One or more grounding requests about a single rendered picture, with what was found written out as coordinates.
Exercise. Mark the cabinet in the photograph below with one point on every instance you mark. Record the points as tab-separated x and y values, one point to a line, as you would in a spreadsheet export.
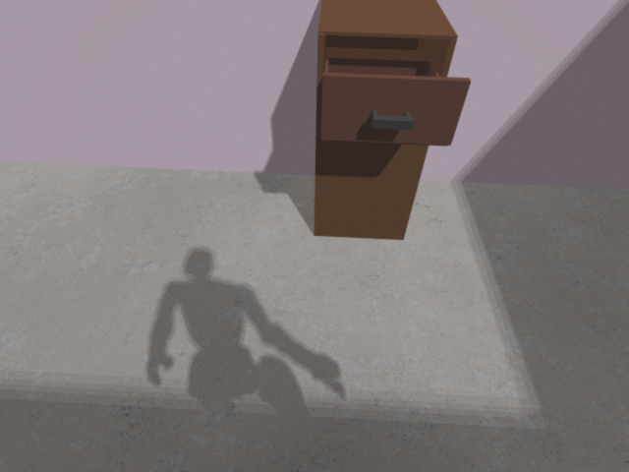
367	190

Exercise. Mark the handle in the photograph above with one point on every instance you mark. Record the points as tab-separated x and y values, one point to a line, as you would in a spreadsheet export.
392	122

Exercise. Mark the drawer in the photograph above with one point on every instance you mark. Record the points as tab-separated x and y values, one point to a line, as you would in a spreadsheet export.
353	87

